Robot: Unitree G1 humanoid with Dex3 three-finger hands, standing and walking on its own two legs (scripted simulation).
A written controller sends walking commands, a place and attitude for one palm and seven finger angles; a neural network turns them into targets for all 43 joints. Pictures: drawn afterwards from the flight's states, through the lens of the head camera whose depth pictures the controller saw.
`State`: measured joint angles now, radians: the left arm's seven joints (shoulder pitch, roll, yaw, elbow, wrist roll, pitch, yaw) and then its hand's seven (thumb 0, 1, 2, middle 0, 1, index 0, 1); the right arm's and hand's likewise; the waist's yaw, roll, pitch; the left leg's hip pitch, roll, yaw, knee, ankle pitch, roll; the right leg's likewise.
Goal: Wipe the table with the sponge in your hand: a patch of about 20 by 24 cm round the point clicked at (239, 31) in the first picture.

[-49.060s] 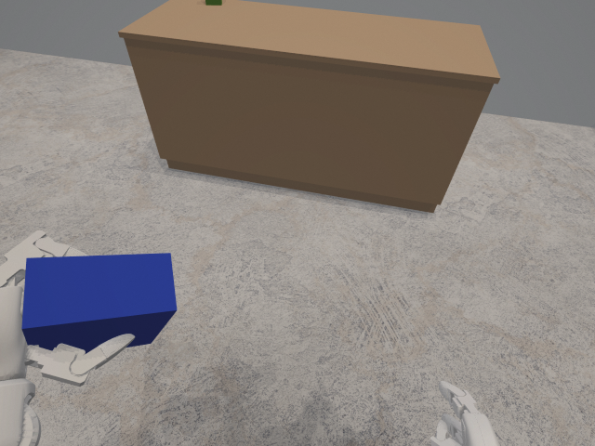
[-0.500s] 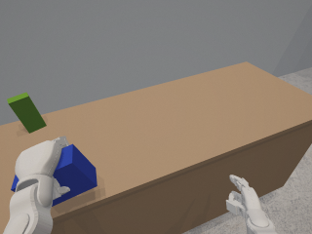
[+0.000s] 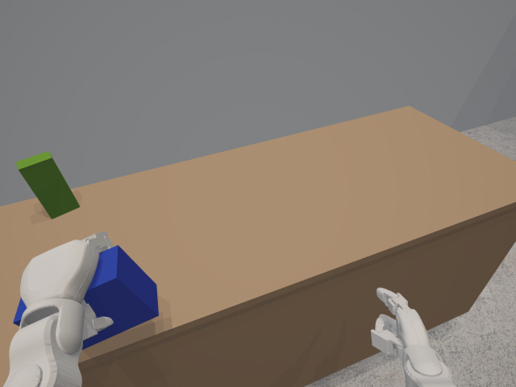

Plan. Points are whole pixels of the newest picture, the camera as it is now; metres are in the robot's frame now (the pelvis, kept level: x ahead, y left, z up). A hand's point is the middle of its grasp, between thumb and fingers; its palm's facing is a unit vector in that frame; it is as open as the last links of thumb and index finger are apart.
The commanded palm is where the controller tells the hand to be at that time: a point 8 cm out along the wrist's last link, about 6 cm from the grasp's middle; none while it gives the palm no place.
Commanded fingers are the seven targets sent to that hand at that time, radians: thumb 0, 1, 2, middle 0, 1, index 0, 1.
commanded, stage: bring the sponge back beside the body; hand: left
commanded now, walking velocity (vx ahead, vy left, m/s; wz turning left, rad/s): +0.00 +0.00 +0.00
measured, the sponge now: (102, 306) +0.19 +0.28 +0.07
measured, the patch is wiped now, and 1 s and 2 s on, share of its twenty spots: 1.00 1.00 1.00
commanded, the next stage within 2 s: step back with the hand held close in 0.10 s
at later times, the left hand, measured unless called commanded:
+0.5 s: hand (100, 267) +0.20 +0.25 +0.16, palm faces +0.34 -0.86 -0.37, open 10.0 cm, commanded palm +0.15 +0.30 +0.17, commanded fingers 0.00 0.10 1.30 -1.20 -1.60 -1.20 -1.60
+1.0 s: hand (43, 303) +0.14 +0.29 +0.15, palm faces +0.43 -0.83 -0.34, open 10.0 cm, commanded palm +0.08 +0.33 +0.17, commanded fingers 0.00 0.10 1.30 -1.20 -1.60 -1.20 -1.60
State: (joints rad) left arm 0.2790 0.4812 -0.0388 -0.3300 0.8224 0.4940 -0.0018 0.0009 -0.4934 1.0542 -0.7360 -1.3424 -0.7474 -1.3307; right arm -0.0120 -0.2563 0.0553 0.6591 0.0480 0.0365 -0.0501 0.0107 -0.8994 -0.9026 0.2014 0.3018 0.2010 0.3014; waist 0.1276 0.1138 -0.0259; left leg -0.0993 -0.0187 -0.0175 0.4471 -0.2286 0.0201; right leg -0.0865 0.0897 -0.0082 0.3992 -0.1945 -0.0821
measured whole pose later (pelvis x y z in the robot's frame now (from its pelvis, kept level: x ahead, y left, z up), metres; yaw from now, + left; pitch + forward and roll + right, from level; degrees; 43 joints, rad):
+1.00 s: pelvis -0.07 +0.05 -0.03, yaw +2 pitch +1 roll -3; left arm 0.44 0.37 0.34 -0.54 -0.02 -0.12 0.14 0.00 -0.50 1.06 -0.74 -1.35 -0.75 -1.33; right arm 0.23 -0.23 0.02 0.55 -0.01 -0.04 -0.07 0.01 -0.90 -0.90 0.20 0.30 0.20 0.30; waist -0.01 -0.01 -0.07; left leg -0.50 -0.04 -0.01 0.75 -0.32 0.06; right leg -0.46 0.04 -0.04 0.63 -0.19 -0.02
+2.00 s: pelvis -0.33 +0.07 -0.03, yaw +0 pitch -3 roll -5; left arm 0.43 0.42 0.32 -0.56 -0.05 -0.09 0.09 0.00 -0.50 1.06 -0.74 -1.35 -0.75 -1.34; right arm 0.24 -0.20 0.03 0.64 0.02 -0.07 -0.03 0.01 -0.90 -0.90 0.20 0.30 0.20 0.30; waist -0.01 0.02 -0.09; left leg -0.69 -0.03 -0.04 1.31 -0.38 -0.02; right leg -0.28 0.07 -0.10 0.60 -0.26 -0.03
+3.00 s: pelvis -0.62 +0.06 -0.04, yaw +2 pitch -2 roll -4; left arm 0.40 0.37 0.33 -0.45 -0.04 -0.13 0.09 0.00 -0.50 1.06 -0.74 -1.35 -0.75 -1.34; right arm 0.31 -0.21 0.01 0.66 0.04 -0.11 -0.03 0.01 -0.90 -0.90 0.20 0.30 0.20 0.30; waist -0.02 0.08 -0.06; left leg -0.54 0.04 -0.04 1.11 -0.43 0.03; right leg -0.37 0.01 -0.14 0.74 -0.33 -0.04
